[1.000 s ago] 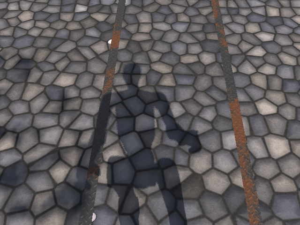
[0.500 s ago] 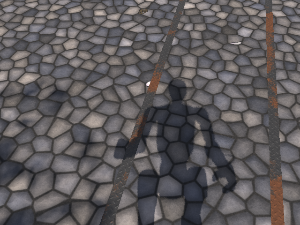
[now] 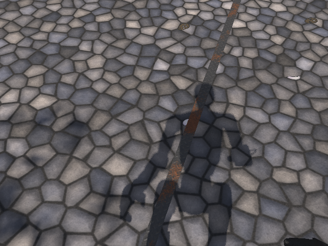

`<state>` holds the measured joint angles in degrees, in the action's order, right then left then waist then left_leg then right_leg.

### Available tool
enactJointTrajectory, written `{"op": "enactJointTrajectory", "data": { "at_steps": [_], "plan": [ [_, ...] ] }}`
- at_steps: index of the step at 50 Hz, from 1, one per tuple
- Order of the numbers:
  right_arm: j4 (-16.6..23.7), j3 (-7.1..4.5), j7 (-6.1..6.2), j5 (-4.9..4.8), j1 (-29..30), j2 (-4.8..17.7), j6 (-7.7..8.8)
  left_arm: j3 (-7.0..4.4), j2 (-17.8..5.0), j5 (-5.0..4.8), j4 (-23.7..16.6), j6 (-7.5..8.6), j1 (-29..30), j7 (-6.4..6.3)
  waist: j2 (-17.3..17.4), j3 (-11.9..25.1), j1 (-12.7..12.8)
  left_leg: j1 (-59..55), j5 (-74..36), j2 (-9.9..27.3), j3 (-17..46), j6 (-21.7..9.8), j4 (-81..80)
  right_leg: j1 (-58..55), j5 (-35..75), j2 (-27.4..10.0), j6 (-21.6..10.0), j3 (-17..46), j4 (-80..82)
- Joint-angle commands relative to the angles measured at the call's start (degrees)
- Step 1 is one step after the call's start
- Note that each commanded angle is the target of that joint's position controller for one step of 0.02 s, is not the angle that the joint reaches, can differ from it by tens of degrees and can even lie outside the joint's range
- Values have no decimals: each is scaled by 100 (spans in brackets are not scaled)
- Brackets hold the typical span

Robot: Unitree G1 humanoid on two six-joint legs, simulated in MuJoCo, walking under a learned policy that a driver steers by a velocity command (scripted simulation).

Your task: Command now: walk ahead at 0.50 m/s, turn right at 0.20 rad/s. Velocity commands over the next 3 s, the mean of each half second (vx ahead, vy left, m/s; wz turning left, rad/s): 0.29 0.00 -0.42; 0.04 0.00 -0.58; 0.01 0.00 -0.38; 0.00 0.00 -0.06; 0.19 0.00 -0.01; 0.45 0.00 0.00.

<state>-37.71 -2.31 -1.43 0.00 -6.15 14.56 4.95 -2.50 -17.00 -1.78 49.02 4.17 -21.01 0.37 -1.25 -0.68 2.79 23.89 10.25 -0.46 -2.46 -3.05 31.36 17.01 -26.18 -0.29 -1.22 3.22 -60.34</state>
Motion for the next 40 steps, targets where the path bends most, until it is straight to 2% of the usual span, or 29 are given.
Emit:
{"op": "enactJointTrajectory", "data": {
  "at_steps": [1,3,5,8,10,12,14,16,18,19,20,21,22,23,24,25,26,27,29,31,34,37,40],
  "plan": [
    [-26,-220,15,26,-937,637,39,-169,-669,27,-596,123,471,-21,604,401,-555,-2394,91,1699,2145,-965,-1729,2557,705,-569,-19,281,-809],
    [-93,-209,-3,69,-701,518,134,-175,-476,16,-518,-30,247,-22,741,253,-285,-1751,-419,1492,1498,-875,-2093,2024,1101,-702,49,318,-600],
    [-224,-252,14,77,-699,593,214,-169,-324,12,-531,-133,266,-31,593,117,-199,-1548,-1032,1482,1013,-884,-2273,2074,1397,-694,120,368,-467],
    [-363,-289,113,126,-620,720,200,-181,-253,94,-684,-165,543,-45,475,-55,-132,-1508,-3042,1395,189,-799,-2120,2187,2026,-545,259,330,272],
    [-382,-298,199,99,-516,806,128,-140,-142,127,-804,-144,840,26,518,-60,-202,-1397,-3334,1179,-367,-636,-2046,1832,2708,-474,253,-20,1162],
    [-465,-313,281,64,-672,899,53,-90,-12,156,-996,-141,1302,122,480,-52,-412,-1516,-3413,1185,-586,-579,-1919,1614,3173,-391,217,-280,1830],
    [-547,-345,324,14,-818,1012,-46,-110,-60,148,-1168,-163,1494,216,484,22,-496,-1927,-3461,1355,-603,-581,-1697,1616,3074,-347,147,-364,2178],
    [-568,-387,355,-65,-798,1105,-159,-169,-195,157,-1329,-189,1562,296,550,71,-463,-2308,-3635,1527,-586,-533,-1332,1651,2568,-282,3,-439,2380],
    [-513,-436,412,-141,-649,1204,-268,-263,-386,182,-1387,-198,1303,352,646,245,-280,-2475,-4370,1574,-599,-426,-636,1300,1945,-61,-195,-640,2523],
    [-476,-443,441,-166,-568,1200,-320,-344,-524,173,-1316,-185,891,352,598,441,-69,-2436,-4551,1455,-674,-311,49,803,1948,129,-334,-739,2824],
    [-454,-403,442,-165,-598,1091,-339,-472,-777,193,-1179,-157,294,280,306,768,221,-2153,-4067,1098,-829,-59,1154,-114,2797,315,-535,-700,3441],
    [-330,-282,401,74,-891,803,-289,-611,-1367,214,-1234,-181,-9,121,-720,1286,203,-729,-1389,625,-862,339,2912,-1643,5564,-800,-1018,825,3240],
    [-158,-124,287,193,-1441,440,-230,-603,-1688,298,-1477,-188,361,77,-1566,2129,-347,1167,3088,-525,-81,687,4902,-3163,6539,-2247,-2474,3428,3325],
    [-270,-220,183,80,-1142,922,-182,-508,-1233,241,-1605,-233,404,103,-581,2554,93,1314,2758,-184,949,586,5146,-2930,5556,-2042,-2349,3151,3620],
    [-120,-230,171,-74,-675,973,-208,-428,-987,204,-1664,-243,741,99,-335,1908,27,1502,2304,-7,883,504,4971,-2340,4769,-1768,-2032,2486,3714],
    [-156,-227,235,-21,-552,879,-266,-387,-806,116,-1646,-282,970,81,177,1257,-153,1540,1946,199,804,524,4431,-1556,4070,-1438,-1678,2018,3873],
    [-157,-260,313,52,-487,936,-354,-343,-671,72,-1681,-323,1162,40,110,965,-264,1341,1708,323,794,550,3948,-922,3538,-1246,-1502,1805,4015],
    [-150,-269,323,60,-535,909,-430,-352,-715,133,-1715,-362,1263,20,-106,805,-403,947,1523,293,725,567,3664,-348,3221,-1039,-1422,1692,4161],
    [-185,-233,353,71,-658,739,-479,-403,-826,225,-1760,-399,1345,-24,-374,792,-478,621,1366,143,613,658,3072,41,3278,-837,-1395,1546,4234],
    [-190,-202,393,71,-585,663,-483,-444,-915,209,-1750,-421,1253,-105,-413,940,-416,555,1219,80,663,749,2567,-1,3174,-806,-1384,1584,4178],
    [-150,-192,390,48,-359,646,-500,-466,-945,163,-1794,-506,1295,-200,-528,983,-311,412,830,33,757,789,1996,91,1951,-687,-1217,1773,4193],
    [-85,-208,346,15,-199,667,-453,-469,-933,175,-1828,-578,1297,-213,-738,862,-214,213,811,-49,784,741,1430,137,1223,-633,-1105,2088,4200],
    [-71,-247,270,-24,-271,706,-353,-464,-901,149,-1847,-634,1245,-195,-871,833,-205,-125,863,-144,749,586,586,-81,1340,-635,-1013,2452,4006]
  ]
}}
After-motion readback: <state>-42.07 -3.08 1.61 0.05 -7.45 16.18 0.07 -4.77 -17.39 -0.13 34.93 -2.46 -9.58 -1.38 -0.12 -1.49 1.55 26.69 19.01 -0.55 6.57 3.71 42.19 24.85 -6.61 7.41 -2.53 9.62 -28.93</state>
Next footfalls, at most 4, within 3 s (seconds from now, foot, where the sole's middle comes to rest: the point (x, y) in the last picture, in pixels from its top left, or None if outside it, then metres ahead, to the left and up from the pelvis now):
0.40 right None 0.33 -0.14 -0.77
0.86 left None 0.38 0.08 -0.77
1.28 right None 0.20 -0.12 -0.77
1.62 left None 0.36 0.06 -0.77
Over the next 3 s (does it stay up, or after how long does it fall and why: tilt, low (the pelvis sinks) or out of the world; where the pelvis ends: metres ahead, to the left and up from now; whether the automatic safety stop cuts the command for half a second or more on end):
stays up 0.53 -0.21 0.01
